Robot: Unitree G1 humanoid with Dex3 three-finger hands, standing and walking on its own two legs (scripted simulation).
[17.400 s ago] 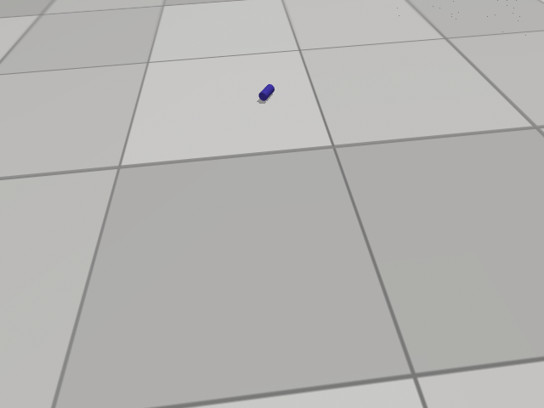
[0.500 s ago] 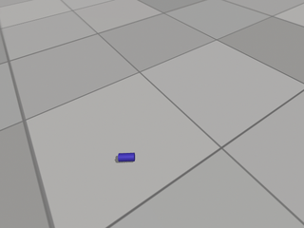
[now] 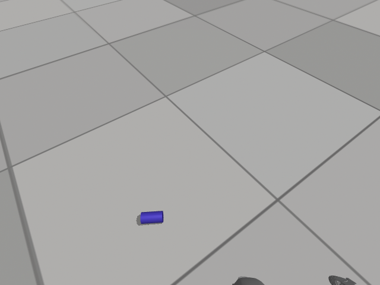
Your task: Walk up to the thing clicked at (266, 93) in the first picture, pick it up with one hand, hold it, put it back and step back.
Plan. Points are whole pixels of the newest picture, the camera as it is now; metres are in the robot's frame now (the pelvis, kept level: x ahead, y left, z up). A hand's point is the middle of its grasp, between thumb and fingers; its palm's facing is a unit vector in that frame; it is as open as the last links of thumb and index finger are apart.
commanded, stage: walk up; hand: left
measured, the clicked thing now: (152, 217) +0.60 +0.24 -0.74
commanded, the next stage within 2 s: stand in 1.92 s
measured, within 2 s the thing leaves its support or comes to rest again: neither
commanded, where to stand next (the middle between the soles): +0.21 +0.00 m, yaw +2 degrees
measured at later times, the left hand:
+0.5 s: hand out of the picture +0.13 +0.28 -0.16, palm faces +0.04 -0.92 -0.38, open 7.4 cm
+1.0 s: hand (103, 256) +0.24 +0.25 -0.15, palm faces +0.00 -0.93 -0.36, open 7.4 cm
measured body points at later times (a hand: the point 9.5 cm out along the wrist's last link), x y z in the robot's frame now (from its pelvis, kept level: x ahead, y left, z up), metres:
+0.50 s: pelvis +0.12 +0.00 -0.02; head +0.16 +0.01 +0.43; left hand +0.13 +0.33 -0.14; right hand +0.23 -0.30 -0.13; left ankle +0.19 +0.13 -0.73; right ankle +0.09 -0.14 -0.70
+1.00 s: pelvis +0.16 -0.01 +0.00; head +0.18 -0.02 +0.45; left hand +0.24 +0.30 -0.12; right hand +0.24 -0.32 -0.14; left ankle +0.18 +0.12 -0.73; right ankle +0.19 -0.14 -0.73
